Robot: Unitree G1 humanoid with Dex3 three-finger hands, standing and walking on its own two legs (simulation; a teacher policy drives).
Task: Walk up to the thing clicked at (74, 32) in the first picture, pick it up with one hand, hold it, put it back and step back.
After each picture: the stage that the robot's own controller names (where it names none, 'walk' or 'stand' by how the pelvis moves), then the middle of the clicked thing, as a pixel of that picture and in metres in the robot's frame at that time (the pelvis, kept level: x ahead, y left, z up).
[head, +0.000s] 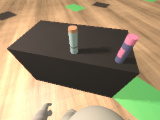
stand; (73, 41) +0.59 +0.19 +0.07
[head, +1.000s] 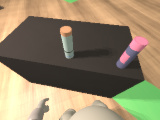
stand; (68, 44) +0.49 +0.19 +0.09
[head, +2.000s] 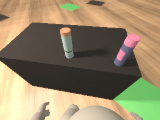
stand; (67, 44) +0.51 +0.23 +0.10
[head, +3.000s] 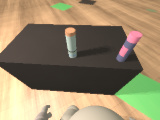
stand; (71, 44) +0.52 +0.18 +0.09
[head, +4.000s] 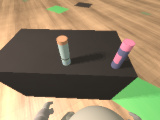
stand; (64, 52) +0.45 +0.23 +0.07
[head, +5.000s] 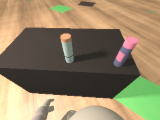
stand; (68, 49) +0.48 +0.21 +0.07
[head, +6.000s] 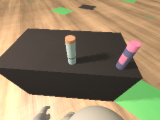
stand; (71, 51) +0.48 +0.18 +0.07
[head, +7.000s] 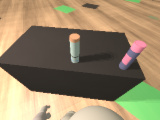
stand; (74, 50) +0.49 +0.16 +0.07
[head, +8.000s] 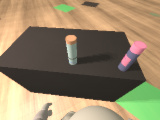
rise first; (72, 51) +0.47 +0.17 +0.07
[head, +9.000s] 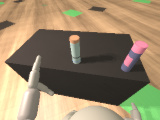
rise first; (75, 51) +0.49 +0.18 +0.07
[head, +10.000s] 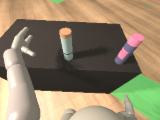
go down; (67, 46) +0.49 +0.17 +0.08
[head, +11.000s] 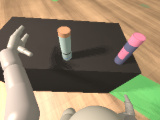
go down; (65, 46) +0.48 +0.17 +0.09
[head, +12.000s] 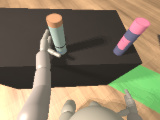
close in; (58, 38) +0.48 +0.19 +0.13
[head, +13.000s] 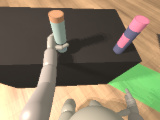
close; (59, 35) +0.50 +0.18 +0.14
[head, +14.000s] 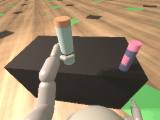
lift; (66, 44) +0.33 +0.16 +0.29
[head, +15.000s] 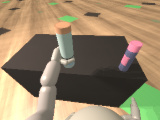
hold; (66, 48) +0.33 +0.16 +0.26
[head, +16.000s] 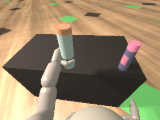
hold; (66, 49) +0.33 +0.16 +0.25
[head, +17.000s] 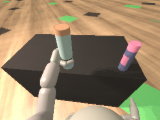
hold; (65, 49) +0.33 +0.16 +0.25
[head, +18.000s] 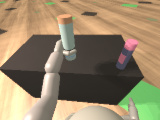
crouch; (68, 40) +0.39 +0.15 +0.27
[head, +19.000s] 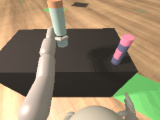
lower; (59, 26) +0.49 +0.18 +0.28
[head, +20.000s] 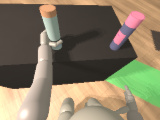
lower; (53, 31) +0.52 +0.19 +0.14
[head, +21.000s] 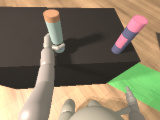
lower; (56, 35) +0.50 +0.19 +0.14
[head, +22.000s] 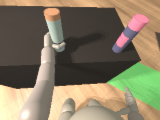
lower; (56, 33) +0.51 +0.19 +0.14
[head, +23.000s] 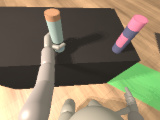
lower; (56, 34) +0.51 +0.19 +0.14
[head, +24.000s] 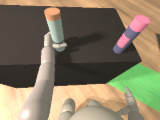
open; (57, 33) +0.51 +0.19 +0.14
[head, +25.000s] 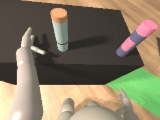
sink last; (61, 34) +0.49 +0.18 +0.13
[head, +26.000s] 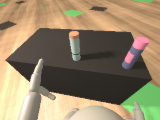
sink last; (75, 47) +0.51 +0.19 +0.10
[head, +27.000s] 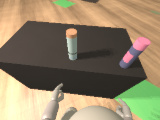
stand; (72, 46) +0.49 +0.18 +0.09
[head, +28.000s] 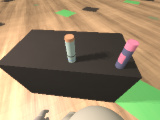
stand; (70, 49) +0.51 +0.20 +0.07
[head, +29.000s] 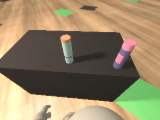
stand; (67, 50) +0.49 +0.21 +0.07
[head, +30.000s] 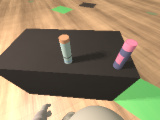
stand; (66, 50) +0.48 +0.22 +0.07
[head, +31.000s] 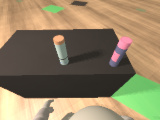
stand; (62, 52) +0.45 +0.24 +0.07
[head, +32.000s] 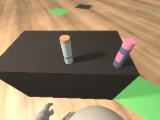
stand; (67, 51) +0.48 +0.21 +0.07
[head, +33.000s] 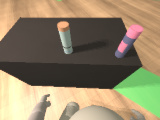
walk; (66, 40) +0.52 +0.22 +0.09
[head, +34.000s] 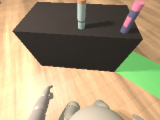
walk; (81, 15) +0.82 +0.15 +0.11
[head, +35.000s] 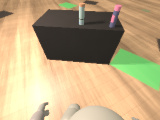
stand; (81, 14) +1.16 +0.22 +0.09
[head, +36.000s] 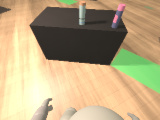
stand; (82, 13) +1.10 +0.18 +0.08
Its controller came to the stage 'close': yes
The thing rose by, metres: 0.20
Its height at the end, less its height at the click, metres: +0.00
